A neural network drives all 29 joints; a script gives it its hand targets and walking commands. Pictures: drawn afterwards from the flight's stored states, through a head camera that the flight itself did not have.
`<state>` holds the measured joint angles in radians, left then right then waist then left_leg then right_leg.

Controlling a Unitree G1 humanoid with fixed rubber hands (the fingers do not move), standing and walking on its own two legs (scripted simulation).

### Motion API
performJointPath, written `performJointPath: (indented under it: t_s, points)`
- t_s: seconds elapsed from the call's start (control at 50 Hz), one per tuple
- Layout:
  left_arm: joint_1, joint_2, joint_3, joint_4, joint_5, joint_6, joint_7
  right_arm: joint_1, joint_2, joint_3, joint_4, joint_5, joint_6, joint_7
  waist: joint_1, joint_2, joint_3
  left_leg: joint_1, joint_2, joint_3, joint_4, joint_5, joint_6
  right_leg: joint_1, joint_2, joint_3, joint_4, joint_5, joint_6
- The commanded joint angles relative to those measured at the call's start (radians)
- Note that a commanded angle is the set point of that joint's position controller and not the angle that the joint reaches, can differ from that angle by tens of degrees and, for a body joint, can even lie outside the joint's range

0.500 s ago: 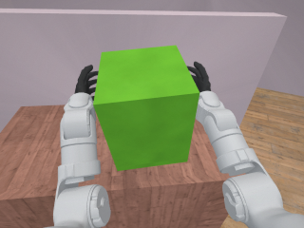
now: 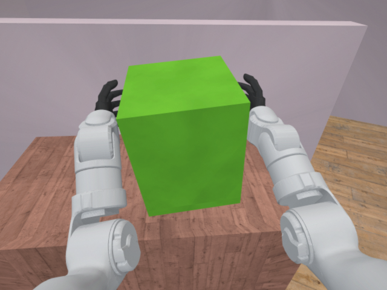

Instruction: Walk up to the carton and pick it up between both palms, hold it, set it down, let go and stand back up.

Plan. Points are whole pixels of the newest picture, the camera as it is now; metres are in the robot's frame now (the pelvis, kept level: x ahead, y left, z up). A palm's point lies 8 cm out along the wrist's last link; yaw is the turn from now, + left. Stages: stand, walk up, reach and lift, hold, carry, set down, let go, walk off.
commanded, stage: hold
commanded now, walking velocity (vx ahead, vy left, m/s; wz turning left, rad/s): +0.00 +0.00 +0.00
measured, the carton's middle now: (185, 135) +0.39 +0.01 +0.19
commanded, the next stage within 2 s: none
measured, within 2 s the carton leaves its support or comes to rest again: neither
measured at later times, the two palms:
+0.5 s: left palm (108, 117) +0.38 +0.16 +0.25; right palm (255, 109) +0.38 -0.14 +0.25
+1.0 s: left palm (109, 115) +0.38 +0.16 +0.25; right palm (256, 109) +0.38 -0.14 +0.26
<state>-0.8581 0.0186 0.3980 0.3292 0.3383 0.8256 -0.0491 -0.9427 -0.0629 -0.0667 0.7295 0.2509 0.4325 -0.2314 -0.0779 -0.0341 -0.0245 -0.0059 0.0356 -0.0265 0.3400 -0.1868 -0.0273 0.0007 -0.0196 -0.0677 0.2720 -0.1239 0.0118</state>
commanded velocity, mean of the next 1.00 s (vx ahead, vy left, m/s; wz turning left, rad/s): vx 0.00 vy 0.00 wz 0.00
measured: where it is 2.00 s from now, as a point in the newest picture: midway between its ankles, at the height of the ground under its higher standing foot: outside the picture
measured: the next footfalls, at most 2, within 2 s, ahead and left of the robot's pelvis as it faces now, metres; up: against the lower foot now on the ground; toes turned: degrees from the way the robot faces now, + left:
none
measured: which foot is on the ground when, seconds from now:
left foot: down 0.00-1.00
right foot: down 0.00-1.00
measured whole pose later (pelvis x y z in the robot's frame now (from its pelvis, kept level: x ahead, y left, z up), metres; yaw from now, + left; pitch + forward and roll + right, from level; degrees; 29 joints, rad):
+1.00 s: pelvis +0.01 +0.00 +0.00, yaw +0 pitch -7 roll -1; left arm -0.82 0.02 0.38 0.27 0.28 0.83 -0.03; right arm -0.92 -0.09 0.00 0.63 0.33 0.49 -0.28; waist -0.09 -0.01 -0.05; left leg -0.03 0.05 -0.03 0.36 -0.20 -0.03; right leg -0.01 -0.01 -0.07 0.26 -0.12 0.01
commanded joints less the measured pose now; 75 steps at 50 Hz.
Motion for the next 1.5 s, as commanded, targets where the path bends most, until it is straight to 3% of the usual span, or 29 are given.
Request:
performJointPath:
  t_s: [0.0, 0.04, 0.14, 0.26, 0.48, 0.74, 1.2, 1.22, 1.24, 1.26, 1.32, 1.36, 1.48]
  points:
    - [-0.755, -0.65, -0.521, -0.134, -0.236, -0.121, -0.098, -0.812, 0.663, 0.338, -0.343, 0.145, -0.041, 0.088, -0.035, 0.098, -0.445, -0.024, -0.091, 0.043, -0.01, 0.228, -0.034, 0.16, 0.102, -0.002, 0.0, 0.139, 0.026]
    - [-0.734, -0.637, -0.518, -0.129, -0.243, -0.129, -0.082, -0.796, 0.669, 0.378, -0.357, 0.167, -0.027, 0.075, -0.032, 0.075, -0.45, -0.006, -0.096, 0.041, 0.004, 0.256, -0.027, 0.156, 0.105, -0.001, 0.004, 0.18, 0.034]
    - [-0.68, -0.605, -0.463, -0.102, -0.203, -0.11, -0.09, -0.747, 0.657, 0.387, -0.338, 0.173, -0.005, 0.06, -0.003, 0.051, -0.392, -0.051, -0.097, 0.043, -0.03, 0.182, -0.011, 0.171, 0.101, -0.001, -0.002, 0.118, 0.037]
    - [-0.671, -0.601, -0.496, -0.177, -0.217, -0.099, -0.091, -0.737, 0.656, 0.432, -0.416, 0.223, 0.01, 0.037, -0.013, 0.057, -0.423, 0.008, -0.105, 0.035, 0.01, 0.297, -0.028, 0.183, 0.103, 0.001, 0.007, 0.24, 0.05]
    - [-0.655, -0.606, -0.524, -0.226, -0.216, -0.07, -0.105, -0.698, 0.631, 0.415, -0.428, 0.218, 0.038, 0.033, -0.031, 0.083, -0.379, 0.002, -0.096, 0.035, 0.001, 0.293, -0.049, 0.176, 0.106, -0.001, 0.004, 0.211, 0.042]
    - [-0.671, -0.621, -0.518, -0.193, -0.218, -0.073, -0.098, -0.717, 0.624, 0.392, -0.39, 0.199, 0.038, 0.052, -0.023, 0.088, -0.376, -0.021, -0.086, 0.035, -0.014, 0.255, -0.047, 0.159, 0.111, 0.0, -0.001, 0.145, 0.029]
    - [-0.685, -0.606, -0.49, -0.155, -0.214, -0.085, -0.103, -0.741, 0.646, 0.395, -0.391, 0.207, 0.036, 0.041, -0.019, 0.068, -0.387, -0.03, -0.099, 0.036, -0.013, 0.224, -0.031, 0.166, 0.102, 0.003, -0.001, 0.167, 0.041]
    - [-0.702, -0.639, -0.571, -0.319, -0.271, -0.096, -0.095, -0.769, 0.721, 0.468, -0.573, 0.252, 0.011, 0.034, -0.014, 0.06, -0.596, 0.04, -0.101, 0.028, 0.034, 0.377, -0.028, 0.249, 0.11, 0.001, 0.032, 0.315, 0.045]
    - [-0.701, -0.621, -0.584, -0.307, -0.273, -0.09, -0.084, -0.756, 0.69, 0.468, -0.567, 0.267, 0.022, 0.024, -0.037, 0.088, -0.562, 0.067, -0.103, 0.016, 0.054, 0.436, -0.042, 0.238, 0.112, 0.004, 0.035, 0.372, 0.045]
    - [-0.675, -0.618, -0.576, -0.296, -0.263, -0.082, -0.08, -0.738, 0.677, 0.469, -0.572, 0.268, 0.03, 0.017, -0.039, 0.081, -0.532, 0.076, -0.103, 0.016, 0.059, 0.441, -0.046, 0.227, 0.112, 0.0, 0.031, 0.373, 0.049]
    - [-0.633, -0.575, -0.489, -0.186, -0.189, -0.049, -0.103, -0.675, 0.624, 0.405, -0.424, 0.214, 0.063, 0.022, -0.019, 0.061, -0.315, -0.009, -0.092, 0.037, -0.022, 0.229, -0.022, 0.153, 0.1, 0.001, -0.014, 0.136, 0.033]
    - [-0.639, -0.572, -0.462, -0.146, -0.16, -0.034, -0.122, -0.69, 0.613, 0.367, -0.358, 0.184, 0.064, 0.037, -0.009, 0.063, -0.252, -0.072, -0.082, 0.047, -0.07, 0.132, -0.011, 0.161, 0.095, 0.004, -0.02, 0.049, 0.018]
    - [-0.7, -0.615, -0.501, -0.159, -0.195, -0.05, -0.129, -0.785, 0.636, 0.363, -0.403, 0.193, 0.032, 0.05, -0.024, 0.092, -0.356, -0.026, -0.085, 0.045, -0.031, 0.228, -0.03, 0.181, 0.101, 0.002, -0.006, 0.119, 0.017]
